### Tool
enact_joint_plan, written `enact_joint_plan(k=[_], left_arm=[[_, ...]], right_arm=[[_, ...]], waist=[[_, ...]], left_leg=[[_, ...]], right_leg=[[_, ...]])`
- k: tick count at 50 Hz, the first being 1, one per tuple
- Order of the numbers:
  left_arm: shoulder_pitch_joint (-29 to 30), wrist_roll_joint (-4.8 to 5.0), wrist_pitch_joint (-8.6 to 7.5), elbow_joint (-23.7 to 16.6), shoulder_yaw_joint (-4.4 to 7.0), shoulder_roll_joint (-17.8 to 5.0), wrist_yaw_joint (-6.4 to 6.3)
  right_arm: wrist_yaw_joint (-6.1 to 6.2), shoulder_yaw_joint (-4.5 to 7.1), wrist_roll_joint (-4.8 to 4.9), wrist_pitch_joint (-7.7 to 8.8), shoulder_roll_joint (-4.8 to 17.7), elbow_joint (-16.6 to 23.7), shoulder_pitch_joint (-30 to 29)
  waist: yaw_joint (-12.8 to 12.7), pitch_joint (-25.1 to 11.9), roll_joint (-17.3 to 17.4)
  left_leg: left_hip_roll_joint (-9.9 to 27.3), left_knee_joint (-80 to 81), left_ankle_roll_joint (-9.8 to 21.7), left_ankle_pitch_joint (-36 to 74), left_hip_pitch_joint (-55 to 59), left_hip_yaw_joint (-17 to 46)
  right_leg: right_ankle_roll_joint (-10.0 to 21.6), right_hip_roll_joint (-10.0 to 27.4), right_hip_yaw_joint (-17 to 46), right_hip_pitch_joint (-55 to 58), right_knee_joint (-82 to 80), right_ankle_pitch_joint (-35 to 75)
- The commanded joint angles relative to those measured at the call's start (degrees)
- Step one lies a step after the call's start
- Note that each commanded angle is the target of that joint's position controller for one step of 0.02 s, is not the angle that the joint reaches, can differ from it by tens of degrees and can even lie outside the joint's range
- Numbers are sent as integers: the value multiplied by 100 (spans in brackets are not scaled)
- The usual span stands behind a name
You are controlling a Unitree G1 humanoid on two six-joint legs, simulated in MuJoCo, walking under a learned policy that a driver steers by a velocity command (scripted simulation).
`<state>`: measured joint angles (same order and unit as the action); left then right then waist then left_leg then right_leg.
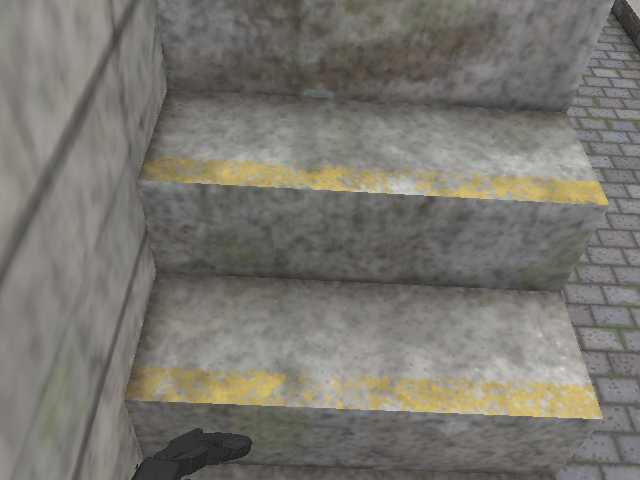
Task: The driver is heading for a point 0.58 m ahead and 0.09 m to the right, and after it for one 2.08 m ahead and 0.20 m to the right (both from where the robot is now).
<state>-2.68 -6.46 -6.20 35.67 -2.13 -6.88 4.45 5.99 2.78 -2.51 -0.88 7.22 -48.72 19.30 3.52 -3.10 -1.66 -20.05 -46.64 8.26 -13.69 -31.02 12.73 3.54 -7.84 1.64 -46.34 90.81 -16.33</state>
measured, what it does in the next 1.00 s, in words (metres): walks ahead: right foot 0.21 m higher, then left foot 0.20 m lower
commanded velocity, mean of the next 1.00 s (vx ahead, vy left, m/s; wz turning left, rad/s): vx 1.00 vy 0.00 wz -0.36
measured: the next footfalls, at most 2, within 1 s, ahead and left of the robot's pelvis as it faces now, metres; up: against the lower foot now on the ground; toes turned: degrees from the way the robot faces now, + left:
right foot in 0.48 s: +0.26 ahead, +0.03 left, +0.21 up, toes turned -7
left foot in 0.88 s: +0.13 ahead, +0.25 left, +0.00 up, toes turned +2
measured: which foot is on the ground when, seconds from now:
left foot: down 0.00-0.50, up 0.52-0.86, down 0.88-1.00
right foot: up 0.00-0.46, down 0.48-0.78, up 0.80-1.00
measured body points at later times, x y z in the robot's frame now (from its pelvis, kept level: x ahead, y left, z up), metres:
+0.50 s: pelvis +0.12 +0.05 +0.11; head +0.20 +0.16 +0.53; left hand +0.35 +0.19 -0.04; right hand +0.14 -0.21 +0.03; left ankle +0.11 +0.02 -0.63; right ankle +0.27 +0.03 -0.50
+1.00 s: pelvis +0.12 +0.00 -0.01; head +0.09 -0.04 +0.44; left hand +0.31 +0.22 -0.08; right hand +0.20 -0.25 -0.15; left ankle +0.09 +0.24 -0.69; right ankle +0.10 -0.12 -0.41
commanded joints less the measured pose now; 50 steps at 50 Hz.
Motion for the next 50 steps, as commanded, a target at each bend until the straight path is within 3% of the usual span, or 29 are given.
enact_joint_plan(k=[1,3,6,8,14,17,19,20,22,24,25,26,27,28,29,30,32,33,36,38,40,42,43,44,45,46,47,48,50], left_arm=[[360,360,209,2,297,-835,-204],[31,515,105,422,432,-941,-327],[519,224,186,206,199,22,-276],[463,177,236,223,67,450,-142],[2170,215,592,-517,-70,21,-441],[1929,309,791,-346,-28,-195,-435],[1063,447,891,133,115,-145,-419],[752,527,908,332,162,-283,-375],[-258,755,1108,394,491,-974,-492],[-1477,834,1359,460,1197,-2087,-593],[-754,901,1165,334,1323,-2333,-420],[141,768,1118,238,1398,-2497,-534],[815,419,1011,-218,1081,-1420,-608],[425,306,855,286,1014,-1041,-829],[96,73,688,811,890,-1099,-882],[454,-64,511,782,786,-871,-856],[1126,170,303,718,634,-764,-801],[546,324,210,802,591,-620,-767],[508,157,351,726,558,-1046,-712],[1150,189,533,339,562,-1018,-704],[1933,288,900,-68,536,-830,-707],[-442,169,1218,237,565,-776,-748],[-556,186,1303,-32,594,-952,-710],[-656,240,1313,-49,608,-918,-667],[-1132,71,1145,170,548,-306,-565],[-1396,-65,1207,-486,459,-512,-626],[-824,-52,1163,-546,422,-356,-628],[189,124,1248,-1095,397,-279,-664],[1019,448,1218,-1027,679,-882,-377]], right_arm=[[229,595,191,165,1444,651,-39],[184,635,402,188,1270,706,93],[72,599,459,474,1375,252,508],[-37,445,443,516,1057,239,663],[65,259,398,517,1006,-224,2078],[294,213,355,596,1161,-239,2002],[406,134,288,573,1094,-131,1233],[462,100,508,653,1027,129,595],[596,175,1033,990,1251,351,-519],[256,384,1452,1202,1666,631,-1647],[63,535,1540,1107,1828,795,-1267],[-155,487,1235,941,1744,1277,-1799],[-143,356,250,1045,1219,1983,-2111],[-206,64,32,1004,554,1976,-2053],[-259,-143,61,1061,59,1732,-1027],[-266,-139,75,933,330,1638,-539],[-297,-179,437,658,568,1083,418],[-321,-183,496,567,591,1113,-351],[-331,-344,656,591,173,1463,-1002],[-313,-367,568,736,312,1381,-416],[-248,-329,443,807,504,1097,426],[-104,-162,431,662,511,1592,-1580],[-11,-70,380,721,948,1759,-1704],[44,102,338,714,1361,1627,-1695],[-176,-47,488,623,1036,1324,-2547],[-73,475,384,790,2012,1463,-1772],[-124,542,258,821,1978,1063,-1512],[-115,663,187,904,2297,1173,-1734],[-343,596,-29,1000,2446,1060,-1784]], waist=[[103,-270,-355],[90,-134,-198],[-27,358,-519],[19,561,-659],[798,487,787],[656,-171,1078],[-68,-970,844],[-408,-1266,521],[-1226,-1462,1841],[-2020,-2350,1821],[-1881,-2293,179],[-2095,-2426,-3355],[-1631,-2035,-183],[-1062,-1377,1764],[-303,-807,2518],[-6,-554,2187],[475,-96,2285],[-243,180,1933],[-406,-65,521],[-15,-73,184],[650,278,1062],[-835,-281,464],[-1249,-643,-853],[-1315,-670,-1079],[-2014,560,-1167],[-1745,-592,-662],[-1495,-211,-313],[-1103,350,1221],[-819,689,840]], left_leg=[[1990,3424,-492,-1477,2170,3811],[2281,3602,-716,-1034,2863,3755],[2690,2656,-135,-832,3852,2975],[2667,2400,-630,612,4030,1806],[2145,2995,-1718,3412,3166,1069],[2371,3523,-2162,5396,4125,840],[2561,2955,-2460,7632,4637,51],[2403,2966,-2810,9715,4017,-715],[3146,3416,-3224,13238,2659,-647],[2639,357,-2728,11249,4288,-1075],[1659,-3429,-2707,7198,4001,-1566],[-240,-9597,-3117,-1463,800,-1474],[382,-11293,-2018,-2006,-2225,411],[1175,-10415,-1249,-1768,-2926,789],[1455,-9525,-864,-1593,-3342,309],[1634,-8787,-808,-2315,-3345,122],[1562,-6569,-973,-1663,-1122,-1350],[1547,-6243,-1036,-1434,-799,-1659],[1785,-5577,-1033,-662,-696,-1319],[1911,-3710,-872,-294,371,-1191],[2671,-60,-564,944,2196,-542],[3330,1972,-710,2610,1697,-820],[3894,2681,-760,2559,1952,-133],[4347,2911,-571,2891,2579,-221],[5729,2791,12,3644,2759,-41],[6780,3202,171,1751,4026,147],[6943,3286,71,1080,4029,-288],[7715,3783,119,-1345,2648,997],[6114,3647,-281,-1790,1826,-424]], right_leg=[[-110,172,154,-835,-1094,-347],[71,373,212,-982,-1434,539],[81,519,303,-3717,1478,494],[170,655,-340,-4891,2935,765],[141,426,-1327,-4326,2766,-326],[186,126,-1601,-3661,1706,-908],[295,22,-1230,-2717,1799,-871],[478,-231,-1601,-1227,490,-809],[690,-377,-1683,1573,-1953,-219],[1087,147,-642,1681,-3798,-176],[2009,190,-525,1559,-4751,33],[3982,2280,4455,1503,-6839,-1077],[3519,1661,5562,2198,-6546,-1559],[2632,1427,4013,2641,-5821,-860],[1892,1463,2852,3015,-5784,-386],[1292,1363,1659,3064,-5175,935],[946,739,265,906,-5341,191],[1121,758,368,120,-5117,308],[1210,958,794,-214,-4155,-17],[911,731,554,-953,-3416,-245],[468,514,482,-2727,-1063,-1611],[408,499,1244,-1481,2399,-2086],[388,567,1447,-1268,2172,-2076],[478,391,1464,-1716,3043,-2309],[-86,972,1887,-3299,2546,-97],[-34,1141,1396,-3750,5070,-1852],[-36,1622,1527,-4366,5127,-2068],[-189,2233,1978,-4244,4879,-1863],[-93,1929,1827,-3055,3716,-1108]])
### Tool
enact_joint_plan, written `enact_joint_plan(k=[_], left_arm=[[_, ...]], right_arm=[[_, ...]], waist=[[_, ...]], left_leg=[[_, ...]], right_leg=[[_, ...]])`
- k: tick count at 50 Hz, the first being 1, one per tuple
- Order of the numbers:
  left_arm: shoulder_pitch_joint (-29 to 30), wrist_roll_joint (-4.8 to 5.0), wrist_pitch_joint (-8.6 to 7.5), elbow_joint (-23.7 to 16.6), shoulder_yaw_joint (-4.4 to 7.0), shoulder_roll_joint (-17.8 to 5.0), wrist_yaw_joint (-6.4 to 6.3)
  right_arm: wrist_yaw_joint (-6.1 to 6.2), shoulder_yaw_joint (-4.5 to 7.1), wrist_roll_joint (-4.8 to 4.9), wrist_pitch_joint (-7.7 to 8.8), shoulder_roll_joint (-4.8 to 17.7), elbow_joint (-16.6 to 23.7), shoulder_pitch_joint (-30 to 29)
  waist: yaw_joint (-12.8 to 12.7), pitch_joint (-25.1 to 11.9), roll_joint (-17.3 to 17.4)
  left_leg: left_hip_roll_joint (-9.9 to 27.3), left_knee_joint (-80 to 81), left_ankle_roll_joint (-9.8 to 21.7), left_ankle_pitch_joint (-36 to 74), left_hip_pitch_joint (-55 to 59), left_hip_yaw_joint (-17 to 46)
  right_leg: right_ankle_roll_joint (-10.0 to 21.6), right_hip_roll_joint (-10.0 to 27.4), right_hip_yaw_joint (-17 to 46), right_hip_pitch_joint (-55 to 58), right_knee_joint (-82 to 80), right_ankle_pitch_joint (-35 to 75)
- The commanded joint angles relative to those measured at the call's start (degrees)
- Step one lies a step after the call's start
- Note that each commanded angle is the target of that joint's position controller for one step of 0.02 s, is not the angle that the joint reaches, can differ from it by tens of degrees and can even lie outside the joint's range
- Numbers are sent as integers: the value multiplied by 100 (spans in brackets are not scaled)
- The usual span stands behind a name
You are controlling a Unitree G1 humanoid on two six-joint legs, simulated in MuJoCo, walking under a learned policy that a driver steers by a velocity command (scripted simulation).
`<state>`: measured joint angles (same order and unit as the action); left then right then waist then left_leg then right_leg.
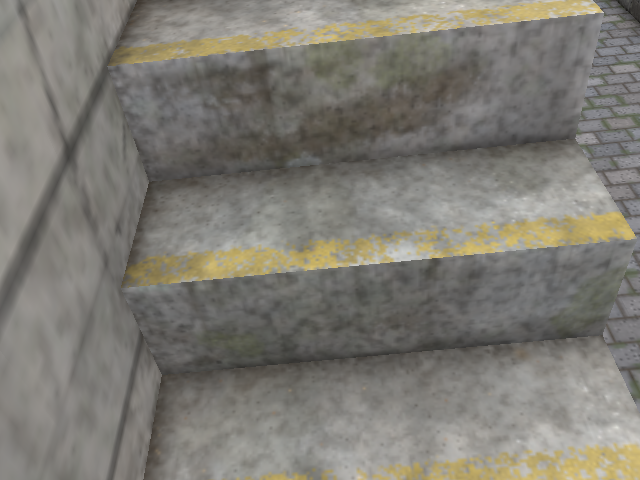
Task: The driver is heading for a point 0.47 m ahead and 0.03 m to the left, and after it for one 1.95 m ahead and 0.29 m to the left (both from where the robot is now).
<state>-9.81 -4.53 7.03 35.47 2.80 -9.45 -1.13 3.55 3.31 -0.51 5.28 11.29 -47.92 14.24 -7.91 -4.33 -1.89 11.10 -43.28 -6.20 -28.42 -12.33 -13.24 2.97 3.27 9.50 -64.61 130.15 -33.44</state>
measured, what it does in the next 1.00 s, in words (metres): steps to the right, turning left: right foot, then left foot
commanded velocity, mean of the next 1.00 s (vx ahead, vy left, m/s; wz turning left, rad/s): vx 1.00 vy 0.00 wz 0.35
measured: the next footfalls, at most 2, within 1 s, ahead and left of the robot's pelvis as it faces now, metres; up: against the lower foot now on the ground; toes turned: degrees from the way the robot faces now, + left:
right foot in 0.10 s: +0.06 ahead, -0.32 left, +0.00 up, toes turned -7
left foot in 0.42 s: +0.04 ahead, -0.18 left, +0.00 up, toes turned -6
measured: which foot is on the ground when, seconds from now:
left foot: down 0.00-0.12, up 0.14-0.40, down 0.42-0.60, up 0.62-1.00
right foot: up 0.00-0.08, down 0.10-1.00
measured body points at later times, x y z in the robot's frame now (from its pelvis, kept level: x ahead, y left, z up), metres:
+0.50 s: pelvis +0.02 -0.23 +0.04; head +0.00 -0.20 +0.49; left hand +0.19 -0.01 -0.06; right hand +0.27 -0.43 +0.01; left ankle +0.00 -0.18 -0.68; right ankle +0.02 -0.32 -0.68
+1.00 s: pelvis +0.05 -0.13 +0.05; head +0.02 -0.16 +0.50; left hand +0.05 +0.18 -0.03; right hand +0.28 -0.35 -0.03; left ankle -0.02 -0.02 -0.56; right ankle +0.02 -0.32 -0.68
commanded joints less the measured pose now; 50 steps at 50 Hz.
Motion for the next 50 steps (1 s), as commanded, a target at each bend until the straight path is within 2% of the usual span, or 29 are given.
enact_joint_plan(k=[1,3,5,6,7,8,9,10,11,12,13,14,17,18,20,21,22,24,25,27,30,34,37,40,42,43,46,48,50], left_arm=[[1368,382,-80,-831,424,-901,273],[684,430,-7,-769,260,-695,305],[88,550,-207,-879,452,-965,402],[-7,675,-397,-735,499,-1068,511],[313,602,-695,-392,631,-1489,343],[-193,461,-791,-87,693,-1839,277],[-320,312,-588,197,495,-1628,231],[3,312,-587,-82,243,-561,197],[-252,85,-604,166,36,-146,199],[-725,-98,-649,299,84,-478,278],[-990,68,-657,114,251,-781,79],[-1288,204,-709,-111,369,-944,-60],[-95,128,-1000,-306,315,-1023,-158],[24,223,-1095,-161,256,-909,-153],[-226,350,-1057,-70,210,-694,-206],[341,585,-1101,-361,177,-596,-131],[393,597,-1066,-516,100,-514,-69],[252,296,-1067,-701,94,-241,-39],[348,207,-1022,-688,77,-267,-28],[121,261,-1022,-673,139,-586,-39],[-23,214,-1058,-717,148,-729,-180],[876,97,-1182,-917,96,-933,-256],[738,29,-1355,-770,-34,-903,-166],[-361,-7,-1626,-179,110,-1260,-4],[-1267,60,-1670,184,346,-1736,95],[-1186,-27,-1639,27,345,-1576,155],[-410,41,-1565,32,247,-1422,265],[581,48,-1404,18,125,-1281,237],[933,57,-1385,176,185,-1481,208]], right_arm=[[-31,445,-104,294,1781,1202,-2048],[-182,351,-137,261,1867,1449,-2702],[-440,293,82,37,1817,1324,-1826],[-553,348,36,-169,1996,1022,-665],[-709,224,236,-236,1297,1672,-1272],[-737,114,434,-121,969,2171,-2219],[-582,20,594,0,381,1853,-1552],[-375,-245,505,104,-95,1698,-1760],[-254,-456,362,99,-474,1952,-2114],[-228,-508,252,275,-512,1974,-1928],[-255,-538,386,334,-255,2047,-1981],[-265,-387,350,291,313,1754,-1945],[-371,-140,187,57,913,1676,-1951],[-387,-267,77,-73,573,1742,-2244],[-347,-253,-21,-206,552,1680,-2064],[-369,-285,-195,-196,324,1753,-1988],[-411,-365,-228,-209,150,1906,-2145],[-343,-355,37,-215,169,1958,-2212],[-338,-369,232,-219,34,2156,-2479],[-461,-323,290,-177,-45,2258,-2481],[-435,-242,265,-129,122,2321,-2304],[-294,-17,100,-346,484,2348,-1984],[-213,-41,131,-508,481,2262,-1499],[-301,-87,89,-649,308,2253,-1659],[-298,176,-28,-792,713,2124,-1501],[-356,303,172,-736,1079,1984,-1106],[-466,330,246,-697,932,1974,-1064],[-433,345,287,-664,921,1927,-294],[-166,572,222,-662,1278,2020,264]], waist=[[74,916,799],[-511,721,851],[-567,-103,402],[-227,-95,377],[161,-182,-1639],[-184,-686,-2337],[179,-1443,-2927],[82,-1239,-1887],[146,-871,-2070],[285,-1300,-2301],[119,-2372,-2017],[-292,-2732,-1405],[236,-1198,-656],[282,-613,-117],[213,-92,-217],[450,-79,230],[451,41,618],[190,284,1508],[245,249,1511],[210,211,666],[281,-33,-22],[721,94,274],[886,164,890],[501,354,519],[319,355,-235],[378,144,-308],[826,377,-815],[1604,241,-1381],[2217,363,-2302]], left_leg=[[2896,2866,1182,-102,-772,1259],[1623,2740,176,54,-1712,-648],[1447,610,559,2598,-404,-320],[1090,-671,771,3720,69,-155],[-191,-2799,588,3909,-869,-392],[-707,-3638,264,2754,-1210,-165],[-1346,-5225,132,934,-2971,534],[-1089,-4747,558,1242,-2358,1295],[-1230,-4564,953,1112,-2051,1152],[-1479,-4989,1075,323,-3155,1278],[-1386,-5203,1057,297,-3644,1678],[-1315,-5011,944,651,-3030,1695],[-736,-2260,1066,780,-1651,2039],[-735,-957,1085,424,-722,1941],[-895,747,1047,636,11,1610],[-1002,861,1070,1868,466,1780],[-981,1183,1099,2286,473,1937],[-1041,1372,1354,2707,-247,2093],[-1080,1335,1412,2189,-712,2332],[-1121,776,1360,1729,-1469,2493],[-1031,-520,1008,1611,-2103,2327],[-1155,-4754,298,1079,-2185,1737],[-823,-6332,258,1085,-3297,1965],[-782,-6754,338,780,-4252,1786],[-988,-7622,439,712,-4197,1286],[-1019,-6912,530,606,-4115,1328],[-925,-5173,654,1239,-3107,1172],[-880,-2789,864,1419,-1122,775],[-871,-1869,1039,423,-656,493]], right_leg=[[-160,833,791,-98,-926,995],[142,1144,-360,2689,-5418,909],[428,473,-1150,4072,-7619,1341],[340,-496,-1859,4330,-8436,-499],[723,-521,441,4280,-9594,165],[313,-74,1229,4853,-11031,1157],[614,25,740,6888,-9534,3046],[142,-490,-651,6553,-9097,4104],[160,-674,-1199,5837,-9198,4375],[355,-243,-937,7435,-8161,7038],[601,749,325,8882,-8001,8671],[732,1135,1114,8693,-8873,7365],[702,1576,1599,6453,-10227,5888],[349,1439,993,5353,-10583,6095],[162,1042,375,4960,-10891,5428],[173,663,122,4522,-10661,3806],[149,496,-76,4353,-10845,2190],[-53,144,-529,4977,-10541,1570],[-282,157,-619,5201,-10488,1797],[-472,530,-256,5849,-10778,1638],[-102,1365,633,6161,-11361,551],[792,2421,814,4699,-12030,422],[838,2295,-280,5339,-11531,1732],[752,2255,-923,6770,-11378,3053],[682,2306,-1448,6864,-11382,3234],[585,2133,-1472,6862,-11595,1482],[16,1840,-2227,6013,-11525,1155],[-188,1424,-3025,4881,-11515,2010],[21,1503,-3147,5139,-10503,6896]])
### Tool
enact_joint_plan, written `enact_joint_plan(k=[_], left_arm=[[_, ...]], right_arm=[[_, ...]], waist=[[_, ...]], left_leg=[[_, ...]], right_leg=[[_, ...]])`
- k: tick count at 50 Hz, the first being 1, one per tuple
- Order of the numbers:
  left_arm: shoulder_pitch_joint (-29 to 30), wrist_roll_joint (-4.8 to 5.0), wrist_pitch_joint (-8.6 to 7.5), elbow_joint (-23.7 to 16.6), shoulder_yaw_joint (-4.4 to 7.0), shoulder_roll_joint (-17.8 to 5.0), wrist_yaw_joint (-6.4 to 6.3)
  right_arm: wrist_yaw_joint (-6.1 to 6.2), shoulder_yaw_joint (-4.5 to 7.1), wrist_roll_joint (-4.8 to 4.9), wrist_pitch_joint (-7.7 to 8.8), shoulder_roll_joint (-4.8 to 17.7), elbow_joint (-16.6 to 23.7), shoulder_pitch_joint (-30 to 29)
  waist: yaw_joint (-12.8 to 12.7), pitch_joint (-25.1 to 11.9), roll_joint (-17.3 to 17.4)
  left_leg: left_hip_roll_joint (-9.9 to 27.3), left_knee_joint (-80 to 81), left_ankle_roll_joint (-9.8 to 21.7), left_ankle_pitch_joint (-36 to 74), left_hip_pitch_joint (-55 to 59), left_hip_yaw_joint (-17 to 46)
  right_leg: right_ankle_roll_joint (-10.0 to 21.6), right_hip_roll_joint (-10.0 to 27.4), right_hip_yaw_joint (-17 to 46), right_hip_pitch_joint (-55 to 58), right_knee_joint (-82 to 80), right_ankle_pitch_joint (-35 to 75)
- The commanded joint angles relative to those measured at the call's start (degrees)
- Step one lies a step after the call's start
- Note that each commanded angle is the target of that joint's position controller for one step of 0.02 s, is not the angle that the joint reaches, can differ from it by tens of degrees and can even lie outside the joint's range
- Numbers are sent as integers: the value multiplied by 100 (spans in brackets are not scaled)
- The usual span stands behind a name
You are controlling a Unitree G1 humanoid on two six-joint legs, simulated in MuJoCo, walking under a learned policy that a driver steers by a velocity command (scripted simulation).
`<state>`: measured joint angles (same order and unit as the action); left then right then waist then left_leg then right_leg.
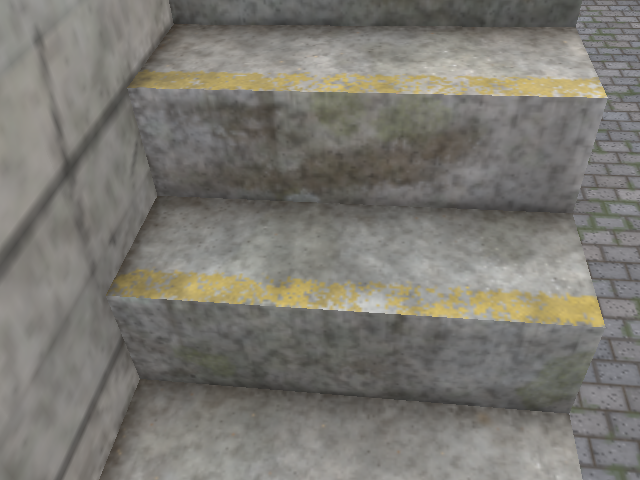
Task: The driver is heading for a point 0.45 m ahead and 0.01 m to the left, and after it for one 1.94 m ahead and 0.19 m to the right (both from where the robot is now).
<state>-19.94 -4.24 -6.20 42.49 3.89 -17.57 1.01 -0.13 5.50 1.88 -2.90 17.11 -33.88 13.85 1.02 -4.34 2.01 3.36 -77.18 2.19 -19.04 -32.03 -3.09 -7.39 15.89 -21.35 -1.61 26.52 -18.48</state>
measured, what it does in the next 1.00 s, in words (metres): climbs: left foot, then right foot 0.21 m higher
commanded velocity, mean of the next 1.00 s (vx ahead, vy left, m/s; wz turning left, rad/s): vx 1.00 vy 0.00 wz -0.06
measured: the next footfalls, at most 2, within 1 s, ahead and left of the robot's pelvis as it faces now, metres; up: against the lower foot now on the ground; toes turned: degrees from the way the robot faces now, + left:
left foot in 0.04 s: -0.01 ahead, +0.16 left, +0.00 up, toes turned -7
right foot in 0.42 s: +0.21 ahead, +0.02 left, +0.21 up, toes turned +11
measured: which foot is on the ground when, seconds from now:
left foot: up 0.00-0.02, down 0.04-0.44, up 0.46-0.72, down 0.74-1.00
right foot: down 0.00-0.04, up 0.06-0.40, down 0.42-0.74, up 0.76-1.00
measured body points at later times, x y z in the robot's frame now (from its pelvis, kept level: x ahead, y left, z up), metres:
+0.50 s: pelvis +0.07 +0.08 +0.10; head +0.10 +0.10 +0.54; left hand +0.33 +0.34 +0.09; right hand +0.26 -0.20 +0.01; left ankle -0.02 +0.19 -0.50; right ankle +0.17 +0.01 -0.53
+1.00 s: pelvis +0.20 +0.09 +0.20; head +0.22 +0.13 +0.65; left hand +0.44 +0.29 +0.10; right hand +0.21 -0.22 +0.12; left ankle +0.22 +0.27 -0.53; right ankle +0.15 -0.07 -0.22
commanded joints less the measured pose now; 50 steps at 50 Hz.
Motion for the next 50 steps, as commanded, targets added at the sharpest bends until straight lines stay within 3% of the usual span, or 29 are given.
enact_joint_plan(k=[1,2,3,4,5,6,7,11,12,13,15,17,18,20,21,22,23,24,25,28,33,36,38,39,41,42,45,49,50], left_arm=[[1954,205,57,-518,143,-838,-14],[2248,435,194,-619,127,-655,43],[2362,325,239,-1253,19,-203,148],[2883,183,-7,-1708,-181,346,259],[2730,91,-171,-1716,-310,697,412],[2862,221,-177,-1280,-383,814,440],[2895,11,-260,-1282,-476,1008,359],[3501,-357,-62,-2667,-503,674,159],[4104,-235,25,-2953,-473,575,91],[5635,852,-56,-4034,-398,181,-98],[6282,908,67,-4661,-794,868,-253],[4889,990,492,-4241,-1112,1135,-323],[4017,1464,437,-3773,-875,1016,-276],[2048,1376,521,-2687,-399,26,-391],[1657,1237,426,-2172,-402,23,-362],[1301,872,411,-1775,-433,-117,-291],[2487,297,653,-1672,-472,-57,-365],[1692,-126,989,-1227,-201,162,-389],[2480,-129,1043,-1002,-170,56,-475],[2487,61,784,-717,-241,167,-573],[2424,201,372,-581,-36,-69,-388],[2400,2,521,-670,137,-83,-538],[2545,233,424,-925,112,430,-176],[1467,201,264,-971,-14,979,-164],[889,26,398,-1303,-20,504,-21],[1505,-153,507,-1601,-2,375,51],[2161,128,863,-1607,-50,488,213],[1944,117,1176,-1566,27,355,113],[1815,250,1114,-1677,72,200,100]], right_arm=[[279,320,-217,215,558,431,1397],[356,348,-319,350,444,18,2495],[463,564,-296,408,1298,-392,2035],[435,521,-313,299,1460,-52,624],[392,144,-262,330,559,86,-635],[340,-60,-209,532,-3,-178,10],[398,-139,-400,556,-157,-617,934],[717,143,-250,878,541,-847,1342],[853,215,-267,982,587,-1020,1354],[888,228,185,536,1011,-1761,1339],[846,157,318,242,1161,-1768,1327],[1047,-72,750,11,1292,-973,755],[1046,-97,621,302,1680,-975,1257],[1211,191,339,406,2229,-858,187],[1234,95,58,392,1863,-548,-158],[1166,-71,-240,409,1330,-278,-626],[1018,-348,-800,473,522,181,-980],[498,-487,-953,855,-1029,1160,-1663],[358,-778,-914,951,-1442,1445,-1862],[332,-635,-513,756,-694,711,28],[438,-659,-185,651,-278,704,-466],[486,-674,76,830,-451,396,336],[553,-364,-262,924,291,-185,1235],[531,-363,-484,1003,232,60,720],[726,32,-318,1136,844,226,-647],[770,12,-181,1199,798,46,-1091],[659,-127,-221,1203,467,-532,-300],[456,-73,-227,1307,720,-698,52],[399,-99,-330,1289,777,-735,74]], waist=[[1807,-136,-2472],[2281,-456,-1845],[1690,622,1000],[1152,467,1715],[564,34,1794],[918,388,951],[1018,-53,518],[559,-265,591],[497,48,470],[138,671,141],[118,482,-573],[-363,-801,-1113],[-403,-1616,-551],[-1396,-1988,307],[-1498,-2222,-626],[-1837,-2290,-2235],[-1245,-2020,-3964],[-584,-1623,-1508],[-14,114,-1207],[1135,1138,382],[876,684,191],[1208,-365,-367],[1368,-706,240],[575,-1272,733],[-556,-1719,757],[-710,-1068,688],[-259,98,-248],[-543,366,-41],[-375,168,845]], left_leg=[[92,2643,400,310,2131,-376],[-255,4072,526,1616,3143,-509],[-423,5063,1039,388,3006,1602],[115,6154,1646,-618,1892,3644],[-144,5765,2061,171,483,3481],[-763,4028,1742,2226,573,1021],[-879,3818,1421,2482,1398,996],[770,5730,2075,2761,3375,5435],[1241,6051,2124,2131,3733,5715],[1325,5752,1980,3034,4711,6154],[870,6150,1384,3685,4201,4338],[-56,7206,571,5345,601,2438],[561,7221,311,10659,136,2672],[757,4556,-143,15441,2729,1845],[606,3039,9,14840,3014,1913],[-324,511,-19,9659,1771,1632],[-1476,-2911,-606,193,18,1492],[-1814,-4726,5,810,-2084,2520],[-1484,-5169,98,817,-3642,2640],[-1019,-4845,-381,944,-2548,1735],[-90,67,-368,1777,351,39],[-159,3129,-250,1862,2824,-388],[793,4594,14,1655,3930,1285],[1894,4363,-104,3484,3807,2775],[2996,6526,415,-3268,3552,5247],[2798,6622,654,-3846,2762,4926],[2336,6104,648,-2319,2063,2810],[2545,6430,312,-633,2398,1126],[1893,6424,382,-1829,2617,361]], right_leg=[[1064,316,29,-960,1057,6319],[973,54,109,-1374,2693,5284],[612,-1377,407,-3974,5416,1613],[665,-1470,1496,-4699,7162,-420],[630,-1601,2029,-3939,8319,136],[795,-1447,1852,-4049,9242,40],[993,-1644,1758,-4698,9586,195],[1103,-1598,3256,-7672,11031,-1890],[1081,-1363,3583,-8495,10893,-2027],[624,-1316,2657,-10833,10730,-2193],[439,-894,1988,-10463,9082,-1796],[590,-1157,1745,-3525,4954,-250],[711,-1818,1143,-709,6315,-341],[1247,-1988,1599,-2048,5096,-2141],[1825,-2010,2256,-1807,4196,-1787],[2711,-1363,3840,-1144,2713,-956],[3197,-447,6704,-1545,828,-380],[3178,-495,7731,-2274,62,-4396],[2711,-294,7076,-2968,-178,-4522],[1970,-920,4852,-4812,-224,-2119],[2133,-2160,2167,-5338,257,786],[2110,-1958,3013,-5042,1354,1927],[1465,-2668,2641,-5391,5363,-418],[1192,-2383,2997,-5393,7980,-469],[1221,-1709,3147,-6600,9710,833],[1183,-1519,3201,-6692,10031,1041],[1272,-1598,3350,-6930,9405,1217],[1193,-1390,3440,-6878,9689,410],[1152,-1408,2986,-6750,9394,-2]])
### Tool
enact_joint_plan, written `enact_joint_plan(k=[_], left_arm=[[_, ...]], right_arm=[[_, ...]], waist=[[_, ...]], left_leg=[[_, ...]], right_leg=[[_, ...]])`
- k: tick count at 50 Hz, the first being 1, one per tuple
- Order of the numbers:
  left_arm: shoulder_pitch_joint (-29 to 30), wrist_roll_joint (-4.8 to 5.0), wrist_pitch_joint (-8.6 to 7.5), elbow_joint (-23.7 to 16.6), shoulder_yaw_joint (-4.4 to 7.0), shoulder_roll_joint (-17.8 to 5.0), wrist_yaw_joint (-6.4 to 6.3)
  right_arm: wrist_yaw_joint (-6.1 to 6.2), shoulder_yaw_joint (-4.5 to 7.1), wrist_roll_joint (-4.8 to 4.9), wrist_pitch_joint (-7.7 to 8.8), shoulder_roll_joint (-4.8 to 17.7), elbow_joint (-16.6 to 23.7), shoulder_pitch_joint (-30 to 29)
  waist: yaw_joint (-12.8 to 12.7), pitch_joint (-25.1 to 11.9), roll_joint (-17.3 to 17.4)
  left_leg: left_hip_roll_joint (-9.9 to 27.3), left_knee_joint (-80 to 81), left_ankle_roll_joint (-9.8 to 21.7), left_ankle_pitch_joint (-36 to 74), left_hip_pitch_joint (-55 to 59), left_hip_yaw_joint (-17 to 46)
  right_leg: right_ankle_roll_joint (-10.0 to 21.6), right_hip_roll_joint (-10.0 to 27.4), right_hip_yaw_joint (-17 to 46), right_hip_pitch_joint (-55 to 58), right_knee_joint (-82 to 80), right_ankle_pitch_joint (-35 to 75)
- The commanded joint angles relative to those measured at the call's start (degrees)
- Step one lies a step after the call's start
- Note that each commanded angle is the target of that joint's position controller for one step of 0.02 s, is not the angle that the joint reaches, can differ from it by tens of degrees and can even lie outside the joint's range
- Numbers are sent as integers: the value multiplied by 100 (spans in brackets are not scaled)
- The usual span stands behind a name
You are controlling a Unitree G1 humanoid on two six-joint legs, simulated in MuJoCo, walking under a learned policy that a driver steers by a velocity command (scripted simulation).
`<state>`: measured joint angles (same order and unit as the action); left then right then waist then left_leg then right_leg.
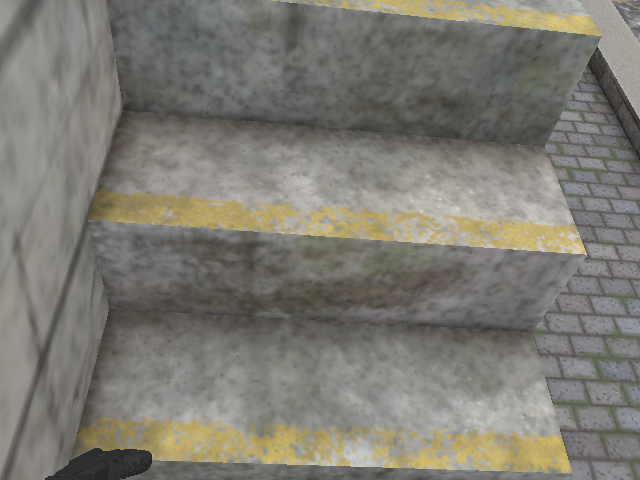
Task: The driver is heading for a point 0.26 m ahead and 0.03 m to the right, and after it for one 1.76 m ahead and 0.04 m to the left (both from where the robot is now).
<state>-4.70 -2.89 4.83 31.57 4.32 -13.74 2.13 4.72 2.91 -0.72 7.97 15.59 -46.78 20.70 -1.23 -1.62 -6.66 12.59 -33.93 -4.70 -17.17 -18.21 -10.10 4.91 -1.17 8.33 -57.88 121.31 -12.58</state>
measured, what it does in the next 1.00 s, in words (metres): climbs: right foot 0.20 m higher, then left foot 0.05 m higher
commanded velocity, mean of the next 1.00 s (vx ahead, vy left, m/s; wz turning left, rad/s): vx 1.00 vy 0.00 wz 0.05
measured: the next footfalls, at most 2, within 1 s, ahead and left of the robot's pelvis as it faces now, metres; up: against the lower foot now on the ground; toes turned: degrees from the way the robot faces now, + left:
right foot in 0.20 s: +0.18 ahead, -0.32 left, +0.20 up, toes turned -15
left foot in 0.70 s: +0.26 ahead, -0.19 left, +0.25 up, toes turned -12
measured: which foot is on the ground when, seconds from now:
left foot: down 0.00-0.26, up 0.28-0.68, down 0.70-0.82, up 0.84-1.00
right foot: up 0.00-0.18, down 0.20-0.64, up 0.66-0.74, down 0.76-1.00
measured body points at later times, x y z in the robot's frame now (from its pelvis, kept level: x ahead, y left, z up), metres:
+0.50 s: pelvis +0.22 -0.19 +0.18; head +0.24 -0.13 +0.63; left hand +0.39 +0.04 +0.06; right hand +0.47 -0.44 +0.20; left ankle +0.19 -0.16 -0.32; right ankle +0.14 -0.32 -0.52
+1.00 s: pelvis +0.41 -0.12 +0.24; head +0.46 -0.11 +0.69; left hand +0.49 +0.18 +0.12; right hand +0.68 -0.37 +0.22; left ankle +0.41 +0.05 -0.13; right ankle +0.23 -0.30 -0.49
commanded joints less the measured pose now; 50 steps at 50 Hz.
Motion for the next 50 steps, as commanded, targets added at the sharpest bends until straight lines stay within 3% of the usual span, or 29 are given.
enact_joint_plan(k=[1,6,10,12,13,14,15,17,21,24,26,29,30,31,32,33,34,35,37,40,41,42,43,44,45,46,47,49,50], left_arm=[[570,201,29,-598,100,-266,54],[1545,68,79,-1287,69,-46,-65],[1626,487,260,-1396,-148,-191,181],[431,776,-130,-636,147,-670,127],[-494,764,-276,-527,284,-652,5],[-725,456,-304,-408,356,-772,-101],[-1009,510,-415,60,423,-1021,-132],[62,138,-437,154,216,-673,-268],[-1319,-100,-1109,940,197,-648,-551],[-534,-35,-1480,675,111,-457,-617],[631,-16,-1582,433,-118,-349,-400],[1350,-39,-1673,313,-184,-642,-74],[1168,-106,-1736,386,-105,-1053,-10],[1302,-15,-1697,272,-140,-1076,144],[592,192,-1615,501,83,-1541,117],[809,280,-1483,288,53,-1462,211],[238,405,-1225,15,-72,-826,245],[-320,99,-1126,-410,-250,-485,345],[352,-51,-1107,-526,-423,-311,223],[-163,86,-1163,-405,-126,-1168,-237],[-762,-12,-1324,-357,-53,-1592,-106],[-3650,-50,-1356,439,245,-1954,-136],[-1202,-322,-1238,1012,221,-1685,5],[-278,-260,-1120,810,-16,-947,-261],[-1396,-542,-1172,1089,-122,-558,-397],[-2091,-829,-1167,1368,-92,-487,-381],[-2138,-809,-1219,1346,10,-604,-331],[-472,-269,-1496,888,286,-1506,-28],[1225,40,-1609,630,302,-1855,65]], right_arm=[[-103,151,-138,129,896,552,-554],[-171,317,-262,304,1180,165,-46],[-352,353,-99,111,1476,399,-698],[-464,226,-233,-85,1475,196,393],[-556,486,-54,-128,2219,413,20],[-641,551,210,-123,2258,764,-237],[-665,448,317,-184,1751,1371,-1154],[-610,-47,708,-264,297,2003,-2209],[-527,172,430,-114,834,2459,-2689],[-368,-4,449,-405,366,2547,-2118],[-212,-62,396,-603,165,2311,-843],[-153,-100,427,-804,-12,2540,-1262],[-254,-38,260,-779,181,2537,-1271],[-390,127,73,-695,618,2016,-829],[-592,176,-355,-665,570,2019,-797],[-714,135,-498,-484,446,1752,-407],[-843,-128,-466,-332,-161,1586,-1554],[-593,248,-319,-368,989,1575,-2438],[-434,148,-196,-164,396,1386,-1551],[-542,463,-312,-221,1069,1314,-2308],[-476,625,-176,-320,1484,1549,-2799],[-307,1083,263,-405,2229,1970,-4741],[-73,819,478,-389,1053,1996,-2350],[-69,499,523,-467,383,2371,-2249],[-165,253,779,-420,310,2890,-2296],[-204,1,801,-314,19,3064,-2770],[-254,-124,720,-263,-156,2945,-2940],[-260,-45,207,-463,126,2665,-2850],[-335,-118,100,-635,124,2603,-2004]], waist=[[-79,-68,1900],[225,577,2087],[-154,716,1590],[-318,-975,687],[-1039,-1912,955],[-1320,-2482,715],[-1539,-2045,-231],[-1120,-1384,-1645],[-1279,-363,-1230],[-63,-759,1364],[1037,-1291,2013],[1269,-630,1575],[1333,-81,1528],[1453,-419,1949],[1392,-125,1335],[1686,451,1927],[549,877,1497],[-749,501,1727],[158,255,1686],[-79,-476,1664],[-744,-792,1376],[-3239,-731,-1582],[-471,238,-4644],[756,-375,-3055],[710,-1782,-1558],[329,-1873,-416],[147,-1640,268],[664,-147,756],[1672,-64,283]], left_leg=[[962,2351,1046,-1969,1059,631],[1674,2602,1059,-1065,2586,417],[1151,3624,900,-1264,457,-828],[572,-126,1155,7464,1368,-987],[412,-1469,839,6977,876,-977],[80,-2696,536,5260,-184,-850],[-493,-3986,486,2904,-1547,-658],[-1053,-7311,512,-331,-2424,294],[-835,-7653,678,-2627,-3481,2117],[-802,-8051,835,-3031,-3728,3239],[-919,-6918,816,-2232,-2299,2126],[-1385,-6274,959,-1590,-1336,1577],[-1454,-4663,1153,-1060,-700,1301],[-1428,-1644,1225,714,-119,1121],[-1262,490,1519,1278,274,1340],[-1169,1844,1657,2880,717,1746],[-992,1715,1588,4772,1381,2149],[-1424,14,1634,6149,1906,2431],[-1625,1340,1012,7772,702,2207],[-1935,1142,-351,10992,2206,2124],[-2671,420,-1311,13497,2018,1305],[-4176,-5960,-2537,8261,-879,632],[-3433,-11496,-802,-2575,-2844,1397],[-2747,-12146,206,-3922,-4472,2116],[-2018,-11763,751,-4720,-6612,2792],[-1897,-11994,1176,-4975,-8545,3125],[-2035,-11702,1256,-4407,-8905,2427],[-2283,-9215,942,-2804,-5488,803],[-2206,-6318,923,-1311,-1676,653]], right_leg=[[-124,372,-222,-733,-317,-590],[54,634,102,-2484,58,-1551],[76,700,-1689,1177,-5961,-2855],[101,-932,-2271,3905,-6202,-2300],[94,-977,-1596,5398,-7249,-1023],[44,-848,-769,6825,-8060,-172],[-113,-483,-343,7502,-8915,1079],[140,69,-251,6658,-9073,2608],[260,1471,1247,6316,-8909,4002],[152,2439,1625,5826,-9005,4034],[-9,2200,306,5317,-9683,4379],[-387,1492,-1027,4209,-9813,5530],[-592,1340,-1505,3996,-9484,6514],[-771,795,-1959,4762,-8597,5255],[-828,534,-1969,4627,-6709,4368],[-888,48,-1980,3558,-4917,1520],[-782,-268,-1612,1694,-4192,-1646],[-858,-38,-1361,890,-5614,-1801],[-913,-353,-1935,2538,-6830,-1759],[-701,-509,-2222,3174,-8808,-1508],[-135,-582,-2656,5015,-11373,701],[1250,511,-1604,8201,-14326,4279],[697,1425,-1296,7736,-13271,6816],[296,1852,-1330,8117,-10882,9223],[409,3073,-463,11047,-9229,9671],[409,3322,-414,12408,-8855,8898],[159,2913,-877,12207,-8802,8656],[-284,1803,-2490,6865,-10516,7639],[-488,1177,-3297,3471,-11571,8174]])
Velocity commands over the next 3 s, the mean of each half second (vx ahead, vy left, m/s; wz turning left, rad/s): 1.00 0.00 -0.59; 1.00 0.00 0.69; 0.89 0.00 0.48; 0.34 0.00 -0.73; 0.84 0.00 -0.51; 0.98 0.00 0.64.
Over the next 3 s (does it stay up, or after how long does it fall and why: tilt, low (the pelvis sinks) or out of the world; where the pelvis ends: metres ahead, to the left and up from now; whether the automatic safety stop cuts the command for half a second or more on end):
stays up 1.06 0.04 0.89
